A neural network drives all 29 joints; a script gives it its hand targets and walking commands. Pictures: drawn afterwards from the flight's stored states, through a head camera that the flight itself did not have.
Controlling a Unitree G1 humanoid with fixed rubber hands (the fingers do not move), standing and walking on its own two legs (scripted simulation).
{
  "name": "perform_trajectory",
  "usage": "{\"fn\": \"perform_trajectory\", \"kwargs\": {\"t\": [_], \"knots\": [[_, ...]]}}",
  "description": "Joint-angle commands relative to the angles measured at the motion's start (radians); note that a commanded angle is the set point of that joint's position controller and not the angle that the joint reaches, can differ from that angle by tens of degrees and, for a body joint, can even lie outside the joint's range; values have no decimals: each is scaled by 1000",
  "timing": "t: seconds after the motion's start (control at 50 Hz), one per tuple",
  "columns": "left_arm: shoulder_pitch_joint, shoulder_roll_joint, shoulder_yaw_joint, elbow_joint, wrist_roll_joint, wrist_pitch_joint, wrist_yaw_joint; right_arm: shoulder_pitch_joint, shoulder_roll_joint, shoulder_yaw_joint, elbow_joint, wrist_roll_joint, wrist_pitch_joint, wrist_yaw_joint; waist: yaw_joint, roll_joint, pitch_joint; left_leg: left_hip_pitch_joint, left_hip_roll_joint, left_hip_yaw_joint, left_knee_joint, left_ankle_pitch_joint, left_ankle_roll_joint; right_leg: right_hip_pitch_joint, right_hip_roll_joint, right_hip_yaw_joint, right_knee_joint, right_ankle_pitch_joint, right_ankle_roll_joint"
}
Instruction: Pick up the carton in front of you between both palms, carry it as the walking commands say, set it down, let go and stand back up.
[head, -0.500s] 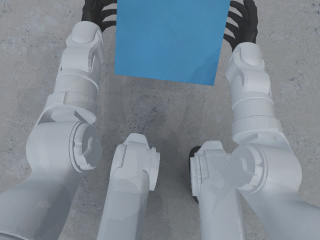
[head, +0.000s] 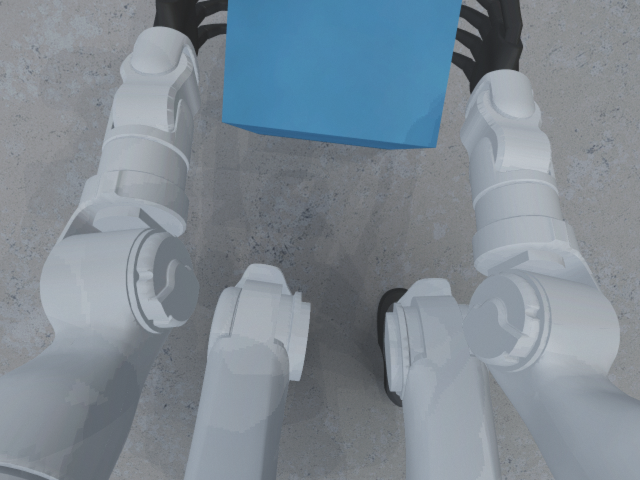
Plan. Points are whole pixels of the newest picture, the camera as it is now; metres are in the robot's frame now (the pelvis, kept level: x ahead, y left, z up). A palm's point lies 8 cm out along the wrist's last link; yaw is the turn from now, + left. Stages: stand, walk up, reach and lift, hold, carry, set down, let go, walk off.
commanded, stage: set down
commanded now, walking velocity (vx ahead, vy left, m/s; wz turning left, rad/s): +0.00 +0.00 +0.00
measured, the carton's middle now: (336, 55) +0.56 +0.05 -0.26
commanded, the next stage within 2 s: let go in 1.54 s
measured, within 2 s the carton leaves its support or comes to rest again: neither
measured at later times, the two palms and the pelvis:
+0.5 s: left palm (152, 105) +0.47 +0.25 -0.21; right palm (513, 122) +0.49 -0.16 -0.19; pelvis -0.02 +0.00 -0.02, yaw +1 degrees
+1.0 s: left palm (47, 8) +0.50 +0.25 -0.04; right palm (596, 60) +0.51 -0.13 -0.04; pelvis -0.01 +0.00 +0.08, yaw +2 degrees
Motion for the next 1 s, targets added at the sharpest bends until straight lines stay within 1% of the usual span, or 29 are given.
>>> {"fn": "perform_trajectory", "kwargs": {"t": [0.0, 0.04, 0.1, 0.14, 0.16, 0.18, 0.2, 0.22, 0.24, 0.26, 0.28, 0.32, 0.34, 0.36, 0.38, 0.4, 0.44, 0.48, 0.52, 0.54, 0.58, 0.64, 0.68, 0.74, 0.78, 0.82, 0.88, 0.92, 0.98], "knots": [[-86, -574, -221, 182, -5, 52, -152, -163, 565, 263, 180, 12, 57, 165, 29, 27, -652, 355, -12, 47, -211, 360, 42, 328, 24, -119, -112, 272, -47], [-72, -568, -226, 190, -10, 46, -147, -155, 551, 269, 170, 19, 49, 163, 27, 29, -649, 360, -10, 44, -205, 370, 40, 331, 23, -119, -105, 279, -44], [-86, -556, -250, 163, -32, 24, -136, -159, 551, 297, 150, 39, 32, 161, 27, 27, -670, 379, -4, 37, -192, 416, 35, 340, 19, -118, -85, 321, -38], [-59, -477, -254, 166, -42, 6, -111, -131, 460, 297, 137, 47, 13, 139, 28, 34, -683, 404, 6, 32, -180, 440, 28, 365, 10, -117, -70, 345, -30], [-34, -391, -244, 155, -48, -6, -90, -93, 382, 286, 135, 50, 3, 121, 31, 31, -687, 423, 12, 33, -176, 442, 22, 379, 4, -119, -67, 346, -24], [11, -260, -220, 158, -56, -20, -58, -45, 251, 259, 141, 52, -11, 92, 30, 28, -695, 442, 21, 33, -174, 439, 15, 395, -4, -122, -65, 343, -17], [52, -93, -196, 159, -71, -39, -16, 13, 87, 232, 153, 61, -31, 51, 27, 29, -706, 463, 31, 33, -173, 433, 8, 414, -16, -124, -65, 339, -12], [85, 92, -179, 160, -101, -66, 32, 61, -93, 217, 150, 91, -56, 2, 26, 28, -726, 480, 39, 31, -169, 436, 3, 428, -29, -126, -61, 339, -11], [72, 195, -184, 144, -145, -96, 72, 49, -186, 238, 121, 142, -83, -40, 31, 27, -765, 483, 45, 25, -165, 454, 0, 440, -38, -125, -53, 357, -14], [25, 226, -205, 115, -202, -120, 92, 15, -215, 253, 96, 190, -101, -62, 40, 29, -797, 486, 50, 24, -160, 483, -5, 447, -45, -117, -47, 384, -16], [-33, 231, -230, 77, -255, -137, 98, -35, -228, 265, 69, 236, -115, -71, 39, 29, -823, 489, 56, 20, -155, 511, -5, 455, -49, -111, -40, 409, -20], [-165, 291, -231, -68, -328, -167, 103, -159, -233, 304, -16, 306, -130, -72, 37, 51, -893, 517, 68, 15, -119, 575, -5, 464, -57, -91, -15, 477, -30], [-200, 301, -259, -118, -364, -174, 102, -186, -234, 333, -41, 344, -131, -69, 20, 56, -935, 554, 72, 14, -103, 581, 1, 483, -58, -87, -13, 489, -32], [-229, 311, -294, -153, -392, -175, 100, -187, -228, 371, -31, 384, -127, -66, 15, 65, -960, 594, 77, 14, -95, 573, 10, 495, -59, -86, -13, 480, -33], [-247, 319, -330, -160, -413, -169, 98, -189, -223, 409, -15, 424, -119, -63, 18, 79, -974, 637, 82, 12, -97, 550, 15, 488, -63, -90, -12, 449, -35], [-248, 323, -360, -132, -429, -155, 96, -192, -222, 435, 3, 458, -109, -62, 25, 93, -974, 664, 90, 14, -110, 504, 15, 476, -68, -94, -18, 403, -40], [-241, 337, -380, -92, -450, -129, 91, -221, -227, 461, -2, 493, -88, -66, 39, 97, -981, 667, 102, 24, -138, 389, 12, 505, -78, -102, -35, 306, -46], [-271, 368, -359, -85, -443, -115, 87, -250, -249, 449, -7, 483, -72, -78, 51, 116, -974, 649, 105, 40, -160, 293, 15, 532, -81, -108, -56, 226, -45], [-259, 372, -358, -41, -444, -91, 85, -245, -274, 423, 1, 464, -53, -96, 38, 116, -973, 661, 106, 50, -188, 230, 18, 561, -84, -119, -91, 169, -43], [-255, 374, -361, -32, -444, -78, 84, -232, -286, 410, 4, 450, -44, -106, 25, 113, -995, 683, 105, 55, -196, 214, 18, 587, -84, -126, -105, 155, -43], [-241, 370, -365, -58, -447, -55, 83, -200, -297, 390, -31, 423, -30, -127, 3, 102, -1104, 760, 96, 66, -211, 221, 16, 670, -79, -143, -133, 164, -43], [-216, 363, -351, -163, -442, -26, 87, -187, -301, 358, -177, 384, -9, -156, -16, 95, -1337, 881, 75, 91, -253, 281, 15, 806, -62, -168, -181, 222, -48], [-193, 354, -326, -172, -412, -4, 84, -176, -292, 334, -211, 351, 14, -158, -17, 94, -1275, 851, 62, 91, -297, 273, 21, 776, -52, -173, -220, 209, -55], [-132, 312, -259, -97, -350, -2, 74, -124, -235, 305, -166, 300, 23, -137, 0, 78, -1022, 706, 52, 81, -362, 250, 23, 654, -50, -161, -275, 166, -56], [-73, 280, -231, -74, -327, -22, 68, -66, -189, 298, -139, 281, 9, -122, 0, 66, -978, 668, 49, 76, -385, 299, 17, 635, -47, -150, -297, 217, -50], [-34, 264, -218, -66, -317, -39, 62, -25, -164, 300, -126, 277, -7, -112, -2, 59, -999, 671, 45, 74, -393, 373, 14, 645, -46, -139, -310, 296, -43], [-8, 263, -207, -94, -299, -53, 55, 31, -147, 301, -115, 271, -17, -99, -3, 77, -1049, 721, 42, 73, -425, 444, 9, 655, -42, -131, -342, 361, -37], [1, 265, -206, -141, -293, -53, 49, 58, -149, 295, -144, 268, -16, -96, -7, 103, -1110, 795, 39, 72, -457, 476, 4, 667, -38, -132, -377, 374, -37], [12, 283, -205, -226, -292, -38, 37, 79, -170, 288, -233, 271, -7, -100, -11, 134, -1231, 920, 34, 74, -506, 521, -2, 713, -34, -138, -435, 386, -38]]}}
